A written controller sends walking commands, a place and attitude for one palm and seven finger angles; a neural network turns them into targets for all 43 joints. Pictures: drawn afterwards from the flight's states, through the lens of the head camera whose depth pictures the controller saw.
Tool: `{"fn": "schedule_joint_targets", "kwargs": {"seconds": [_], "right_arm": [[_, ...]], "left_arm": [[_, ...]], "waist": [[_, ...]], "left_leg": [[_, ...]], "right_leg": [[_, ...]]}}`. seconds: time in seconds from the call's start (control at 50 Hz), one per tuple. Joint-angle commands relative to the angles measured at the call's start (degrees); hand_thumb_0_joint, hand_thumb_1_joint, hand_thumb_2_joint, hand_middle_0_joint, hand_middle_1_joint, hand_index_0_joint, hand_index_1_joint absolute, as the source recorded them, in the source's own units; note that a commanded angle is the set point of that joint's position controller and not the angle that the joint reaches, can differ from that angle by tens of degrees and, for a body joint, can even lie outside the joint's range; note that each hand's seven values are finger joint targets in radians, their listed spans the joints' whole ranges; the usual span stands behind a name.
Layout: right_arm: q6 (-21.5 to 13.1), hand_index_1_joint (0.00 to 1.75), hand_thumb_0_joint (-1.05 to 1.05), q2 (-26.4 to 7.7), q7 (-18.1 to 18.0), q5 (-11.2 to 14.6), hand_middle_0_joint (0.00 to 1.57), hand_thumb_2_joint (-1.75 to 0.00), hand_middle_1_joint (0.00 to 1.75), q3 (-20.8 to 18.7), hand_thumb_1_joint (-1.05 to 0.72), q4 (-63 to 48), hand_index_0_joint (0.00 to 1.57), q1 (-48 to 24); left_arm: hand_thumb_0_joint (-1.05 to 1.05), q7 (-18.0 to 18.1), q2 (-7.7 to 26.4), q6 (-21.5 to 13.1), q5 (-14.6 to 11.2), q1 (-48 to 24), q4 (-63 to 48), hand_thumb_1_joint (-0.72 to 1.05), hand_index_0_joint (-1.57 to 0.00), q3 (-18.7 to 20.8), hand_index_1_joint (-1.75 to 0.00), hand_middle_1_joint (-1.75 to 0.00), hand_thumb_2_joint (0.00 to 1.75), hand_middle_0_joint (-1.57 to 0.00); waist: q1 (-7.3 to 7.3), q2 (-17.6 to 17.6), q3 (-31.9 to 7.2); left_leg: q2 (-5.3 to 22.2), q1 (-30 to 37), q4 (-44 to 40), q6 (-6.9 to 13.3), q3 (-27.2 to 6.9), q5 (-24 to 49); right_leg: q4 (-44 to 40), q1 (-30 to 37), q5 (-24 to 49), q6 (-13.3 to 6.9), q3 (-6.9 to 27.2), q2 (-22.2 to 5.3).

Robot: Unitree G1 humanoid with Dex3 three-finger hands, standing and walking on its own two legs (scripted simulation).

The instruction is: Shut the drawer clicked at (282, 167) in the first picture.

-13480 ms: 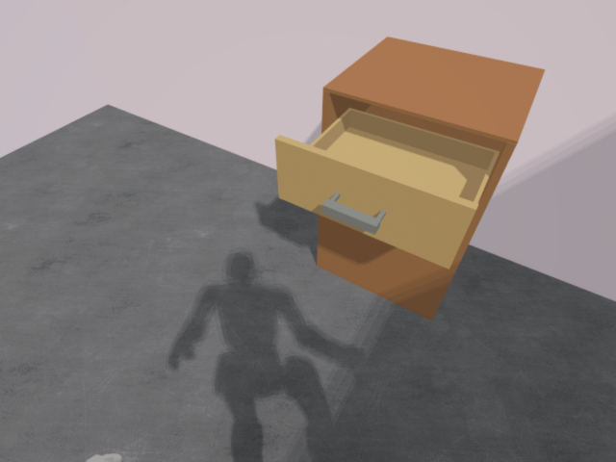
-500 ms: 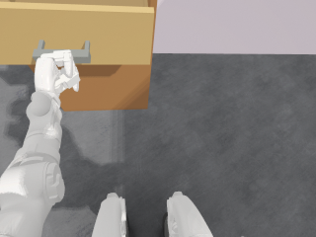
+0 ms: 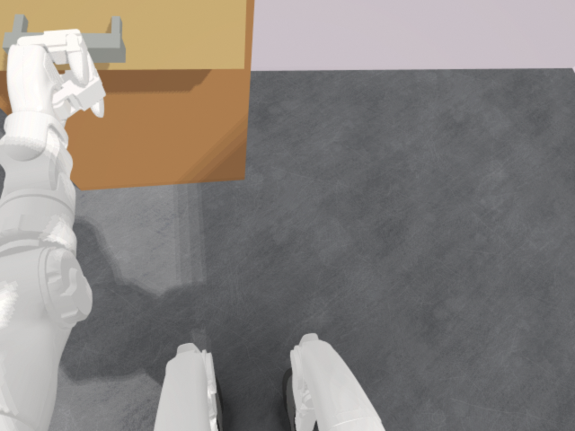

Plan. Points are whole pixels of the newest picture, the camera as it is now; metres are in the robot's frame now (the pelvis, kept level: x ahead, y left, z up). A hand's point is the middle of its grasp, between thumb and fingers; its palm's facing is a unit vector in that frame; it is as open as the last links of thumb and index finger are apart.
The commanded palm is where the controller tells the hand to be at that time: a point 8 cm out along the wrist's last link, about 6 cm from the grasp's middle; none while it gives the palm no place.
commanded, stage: push the drawer shut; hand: left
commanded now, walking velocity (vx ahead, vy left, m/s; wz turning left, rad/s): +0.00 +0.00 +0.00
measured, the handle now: (69, 35) +0.63 +0.22 +0.05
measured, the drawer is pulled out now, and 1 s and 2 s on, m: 0.09 0.00 0.00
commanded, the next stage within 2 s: pull the fist back off the drawer in 0.68 s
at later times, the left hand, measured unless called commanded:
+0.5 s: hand (89, 47) +0.61 +0.19 +0.06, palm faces +0.03 -1.00 -0.02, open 3.3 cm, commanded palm +0.61 +0.20 +0.06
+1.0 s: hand (84, 33) +0.64 +0.20 +0.05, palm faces +0.04 -1.00 -0.02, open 3.1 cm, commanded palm +0.62 +0.19 +0.06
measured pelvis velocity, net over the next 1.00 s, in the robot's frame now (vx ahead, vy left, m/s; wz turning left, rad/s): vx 0.00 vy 0.02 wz -0.07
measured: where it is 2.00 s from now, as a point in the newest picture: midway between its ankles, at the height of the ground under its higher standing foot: (256, 428)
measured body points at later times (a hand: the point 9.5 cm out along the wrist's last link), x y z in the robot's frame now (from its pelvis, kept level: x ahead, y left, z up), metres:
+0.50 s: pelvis +0.00 +0.01 -0.02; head +0.21 +0.05 +0.38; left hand +0.60 +0.25 +0.06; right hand -0.05 -0.25 -0.10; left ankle +0.04 +0.11 -0.60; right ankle +0.02 -0.12 -0.60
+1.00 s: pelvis +0.00 +0.02 -0.02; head +0.24 +0.06 +0.36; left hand +0.63 +0.26 +0.05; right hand -0.08 -0.21 -0.10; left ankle +0.04 +0.11 -0.60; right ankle +0.02 -0.12 -0.60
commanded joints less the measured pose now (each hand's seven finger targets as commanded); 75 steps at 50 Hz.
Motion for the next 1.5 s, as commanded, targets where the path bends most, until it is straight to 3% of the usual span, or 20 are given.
{"fn": "schedule_joint_targets", "kwargs": {"seconds": [0.0, 0.18, 0.22, 0.28, 0.36, 0.42, 0.46, 0.6, 0.62, 0.74, 0.76, 0.82, 0.9, 0.98, 1.02, 1.06, 1.2, 1.28, 1.34, 1.48], "right_arm": [[-0.7, 0.30, 0.00, -11.4, -0.7, -0.2, 0.20, -0.90, 0.30, -3.5, -0.90, -1.3, 0.20, 12.5], [-0.8, 0.30, 0.00, -11.9, -0.6, -0.4, 0.20, -0.90, 0.30, -2.8, -0.90, -1.5, 0.20, 14.0], [-0.8, 0.30, 0.00, -12.0, -0.5, -0.4, 0.20, -0.90, 0.30, -2.7, -0.90, -1.4, 0.20, 14.3], [-0.9, 0.30, 0.00, -12.1, -0.5, -0.5, 0.20, -0.90, 0.30, -2.4, -0.90, -1.2, 0.20, 14.9], [-1.1, 0.30, 0.00, -12.3, -0.6, -0.8, 0.20, -0.90, 0.30, -2.0, -0.90, -1.0, 0.20, 15.7], [-1.2, 0.30, 0.00, -12.3, -0.3, -1.2, 0.20, -0.90, 0.30, -2.0, -0.90, -0.7, 0.20, 16.4], [-1.1, 0.30, 0.00, -12.6, -0.3, -1.3, 0.20, -0.90, 0.30, -1.8, -0.90, -0.4, 0.20, 17.0], [-1.3, 0.30, 0.00, -12.7, -0.6, -1.9, 0.20, -0.90, 0.30, -0.6, -0.90, -0.6, 0.20, 18.3], [-1.2, 0.30, 0.00, -12.9, -0.7, -2.0, 0.20, -0.90, 0.30, -0.3, -0.90, -0.9, 0.20, 18.4], [-0.9, 0.30, 0.00, -13.0, -0.7, -2.3, 0.20, -0.90, 0.30, 0.0, -0.90, -1.2, 0.20, 19.9], [-0.9, 0.30, 0.00, -12.8, -0.6, -2.2, 0.20, -0.90, 0.30, 0.0, -0.90, -1.1, 0.20, 19.8], [-0.5, 0.30, 0.00, -12.9, -0.3, -2.1, 0.20, -0.90, 0.30, -0.1, -0.90, -2.2, 0.20, 20.4], [-0.2, 0.30, 0.00, -12.4, 0.1, -1.7, 0.20, -0.90, 0.30, -0.9, -0.90, -2.7, 0.20, 20.7], [-0.7, 0.30, 0.00, -12.2, 0.4, -1.3, 0.20, -0.90, 0.30, -1.8, -0.90, -1.7, 0.20, 20.2], [-1.1, 0.30, 0.00, -12.2, 0.5, -1.4, 0.20, -0.90, 0.30, -2.0, -0.90, -1.1, 0.20, 20.0], [-1.2, 0.30, 0.00, -11.9, 0.7, -1.4, 0.20, -0.90, 0.30, -2.6, -0.90, -0.6, 0.20, 19.8], [-0.7, 0.30, 0.00, -11.5, 1.2, -1.4, 0.20, -0.90, 0.30, -3.4, -0.90, -0.6, 0.20, 18.5], [-0.2, 0.30, 0.00, -11.2, 1.4, -1.1, 0.20, -0.90, 0.30, -3.9, -0.90, -1.2, 0.20, 17.0], [0.0, 0.30, 0.00, -10.8, 1.8, -0.9, 0.20, -0.90, 0.30, -4.5, -0.90, -1.8, 0.20, 16.0], [0.7, 0.30, 0.00, -10.9, 1.4, -0.5, 0.20, -0.90, 0.30, -4.4, -0.90, -1.1, 0.20, 14.5]], "left_arm": [[0.00, 0.7, 16.5, -2.8, -1.1, -32.4, -12.5, 0.90, -1.40, 2.7, -1.60, -1.60, 0.90, -1.40], [0.00, -0.4, 21.9, -0.6, 0.2, -35.5, -11.7, 0.90, -1.40, 4.4, -1.60, -1.60, 0.90, -1.40], [0.00, -0.5, 22.4, -0.3, 0.7, -36.1, -11.6, 0.90, -1.40, 4.5, -1.60, -1.60, 0.90, -1.40], [0.00, -0.3, 23.6, 1.0, 0.9, -38.5, -10.3, 0.90, -1.40, 4.8, -1.60, -1.60, 0.90, -1.40], [0.00, 0.0, 25.3, 1.8, 2.4, -41.8, -10.1, 0.90, -1.40, 4.4, -1.60, -1.60, 0.90, -1.40], [0.00, 0.5, 23.6, 2.1, 3.0, -44.8, -11.3, 0.90, -1.40, 2.8, -1.60, -1.60, 0.90, -1.40], [0.00, 0.9, 24.0, 3.0, 3.5, -45.2, -9.2, 0.90, -1.40, 2.8, -1.60, -1.60, 0.90, -1.40], [0.00, 1.2, 26.6, 5.3, 5.7, -49.6, -5.6, 0.90, -1.40, 2.0, -1.60, -1.60, 0.90, -1.40], [0.00, 1.2, 28.9, 5.3, 6.1, -50.6, -6.5, 0.90, -1.40, 2.6, -1.60, -1.60, 0.90, -1.40], [0.00, 0.7, 31.0, 6.9, 7.5, -53.7, -8.5, 0.90, -1.40, 2.3, -1.60, -1.60, 0.90, -1.40], [0.00, 0.6, 29.3, 7.4, 7.8, -54.2, -8.3, 0.90, -1.40, 0.9, -1.60, -1.60, 0.90, -1.40], [0.00, 0.0, 30.6, 8.9, 7.0, -47.4, -9.0, 0.90, -1.40, 3.8, -1.60, -1.60, 0.90, -1.40], [0.00, -0.6, 28.4, 10.3, 5.3, -42.9, -13.0, 0.90, -1.40, 4.8, -1.60, -1.60, 0.90, -1.40], [0.00, -0.8, 24.5, 10.1, 3.6, -41.1, -15.6, 0.90, -1.40, 3.5, -1.60, -1.60, 0.90, -1.40], [0.00, -1.0, 23.8, 8.8, 3.1, -41.7, -17.5, 0.90, -1.40, 3.4, -1.60, -1.60, 0.90, -1.40], [0.00, -1.0, 19.9, 8.0, 2.3, -39.0, -17.2, 0.90, -1.40, 1.7, -1.60, -1.60, 0.90, -1.40], [0.00, -0.4, 14.2, 5.5, 0.8, -30.8, -14.7, 0.90, -1.40, 0.4, -1.60, -1.60, 0.90, -1.40], [0.00, 0.3, 12.6, 3.2, 0.0, -28.3, -16.2, 0.90, -1.40, 0.3, -1.60, -1.60, 0.90, -1.40], [0.00, 0.8, 11.9, 0.4, -0.3, -25.7, -21.1, 0.90, -1.40, 0.8, -1.60, -1.60, 0.90, -1.40], [0.00, 1.5, 12.1, -1.4, -0.8, -27.6, -18.2, 0.90, -1.40, 0.9, -1.60, -1.60, 0.90, -1.40]], "waist": [[-2.95, 9.4, -32.4], [-3.50, 11.6, -34.2], [-3.39, 14.5, -35.0], [-4.60, 12.6, -33.5], [-5.34, 14.8, -33.9], [-6.09, 18.2, -35.4], [-6.96, 16.5, -33.9], [-8.94, 18.3, -32.3], [-8.78, 18.9, -32.9], [-9.39, 22.5, -36.2], [-9.76, 23.3, -36.0], [-6.95, 23.0, -37.8], [-5.28, 22.6, -39.3], [-5.68, 18.8, -36.7], [-5.35, 20.4, -37.3], [-5.32, 19.6, -36.1], [-3.86, 17.0, -32.2], [-3.03, 14.5, -32.9], [-1.02, 16.7, -37.6], [-2.30, 11.7, -34.0]], "left_leg": [[-2.0, 28.5, -5.7, 2.0, -3.5, 20.9], [-1.5, 26.9, -4.2, 2.0, -3.6, 22.2], [-1.3, 29.5, -4.3, 1.7, -4.3, 23.9], [-1.2, 26.3, -3.8, 2.1, -4.1, 21.6], [-1.0, 27.2, -3.4, 2.0, -4.9, 22.0], [-0.7, 31.1, -3.3, 1.6, -6.0, 24.1], [-0.6, 30.1, -3.1, 1.7, -6.3, 23.1], [-0.6, 26.4, -1.7, 2.2, -6.5, 20.9], [-0.5, 25.9, -1.3, 2.2, -6.4, 21.4], [0.0, 28.3, -0.3, 2.0, -7.3, 24.9], [0.0, 28.9, -0.4, 1.9, -7.5, 24.8], [0.0, 30.5, -1.4, 1.6, -7.4, 27.3], [0.2, 33.1, -2.9, 1.3, -7.2, 29.3], [0.2, 32.8, -4.2, 1.5, -6.5, 27.1], [0.2, 35.3, -4.9, 1.1, -7.0, 28.2], [0.2, 37.3, -5.6, 0.8, -7.2, 29.5], [-0.5, 37.4, -6.5, 0.8, -6.2, 31.8], [-1.0, 37.0, -6.7, 0.9, -5.2, 33.2], [-1.2, 41.4, -6.7, 0.4, -5.2, 38.6], [-1.7, 37.2, -6.8, 0.9, -4.3, 33.3]], "right_leg": [[-9.6, 9.3, 16.5, -0.5, 2.9, 1.9], [-8.8, 9.3, 17.5, -0.5, 2.7, 2.1], [-8.2, 7.0, 17.6, -0.8, 2.1, 2.1], [-8.6, 7.2, 16.4, -0.4, 2.2, 2.3], [-7.9, 4.8, 15.8, -0.6, 1.6, 2.3], [-7.2, 1.3, 15.8, -0.9, 1.0, 2.3], [-7.2, 0.3, 15.1, -0.8, 0.7, 2.4], [-6.1, -1.8, 13.9, -0.9, 0.3, 2.5], [-5.9, -1.2, 14.4, -0.9, 0.4, 2.5], [-4.5, -2.2, 16.3, -1.1, -0.3, 2.7], [-4.6, -3.4, 16.1, -1.1, -0.3, 2.8], [-4.7, -0.5, 17.5, -1.3, -0.7, 2.9], [-5.5, 1.3, 19.1, -1.2, -0.8, 3.0], [-7.6, 2.9, 18.7, -0.9, -0.6, 3.1], [-7.6, 2.3, 18.8, -1.1, -0.6, 3.0], [-8.2, 1.7, 19.0, -1.2, -0.9, 3.0], [-9.3, 2.9, 20.6, -1.3, -0.5, 2.6], [-9.7, 6.5, 23.2, -1.2, 0.1, 2.5], [-9.1, 8.6, 26.5, -1.3, 0.4, 2.2], [-10.0, 10.8, 26.0, -0.8, 1.2, 2.1]]}}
